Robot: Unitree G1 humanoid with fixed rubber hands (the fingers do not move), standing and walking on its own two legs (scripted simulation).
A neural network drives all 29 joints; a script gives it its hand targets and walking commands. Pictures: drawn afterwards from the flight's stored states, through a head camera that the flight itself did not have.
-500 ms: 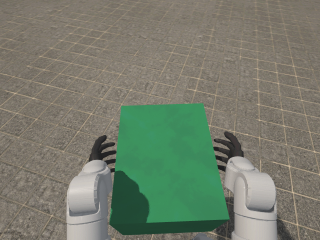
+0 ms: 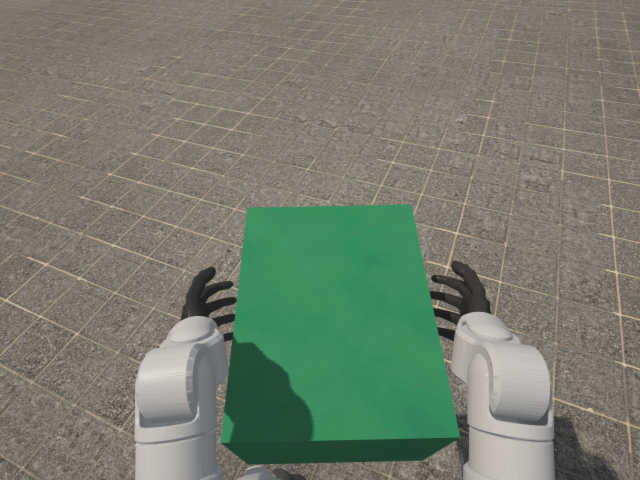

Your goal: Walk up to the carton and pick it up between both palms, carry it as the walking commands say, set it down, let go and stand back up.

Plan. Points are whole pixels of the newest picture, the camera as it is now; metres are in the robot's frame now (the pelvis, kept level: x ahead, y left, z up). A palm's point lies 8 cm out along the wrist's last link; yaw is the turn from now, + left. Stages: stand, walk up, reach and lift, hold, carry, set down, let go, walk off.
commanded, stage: carry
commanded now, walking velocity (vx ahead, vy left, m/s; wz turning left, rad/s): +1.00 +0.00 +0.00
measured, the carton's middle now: (332, 330) +0.33 +0.00 +0.00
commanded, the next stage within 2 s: none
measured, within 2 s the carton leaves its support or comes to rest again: neither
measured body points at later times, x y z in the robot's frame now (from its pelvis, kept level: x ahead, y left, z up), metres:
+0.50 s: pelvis +0.51 -0.03 -0.01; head +0.52 -0.03 +0.44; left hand +0.81 +0.11 +0.07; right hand +0.80 -0.20 +0.07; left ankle +0.27 +0.07 -0.72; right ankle +0.66 -0.13 -0.73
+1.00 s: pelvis +1.02 -0.06 -0.02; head +1.01 -0.07 +0.43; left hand +1.32 +0.06 +0.05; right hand +1.29 -0.25 +0.05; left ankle +1.13 +0.00 -0.74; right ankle +0.72 -0.12 -0.64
